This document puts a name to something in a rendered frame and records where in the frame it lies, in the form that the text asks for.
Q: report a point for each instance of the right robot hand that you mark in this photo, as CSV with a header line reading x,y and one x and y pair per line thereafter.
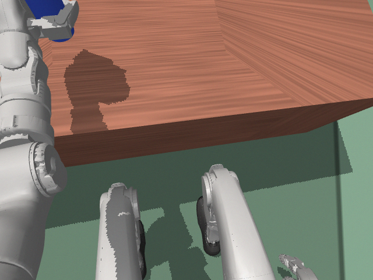
x,y
296,266

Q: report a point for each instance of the left robot arm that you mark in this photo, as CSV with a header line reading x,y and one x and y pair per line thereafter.
x,y
31,171

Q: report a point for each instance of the right robot foot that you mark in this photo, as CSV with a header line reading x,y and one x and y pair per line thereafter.
x,y
209,248

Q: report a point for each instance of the can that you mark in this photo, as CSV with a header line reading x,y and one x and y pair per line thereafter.
x,y
42,8

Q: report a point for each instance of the left robot hand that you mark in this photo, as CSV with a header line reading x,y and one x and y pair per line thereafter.
x,y
15,15

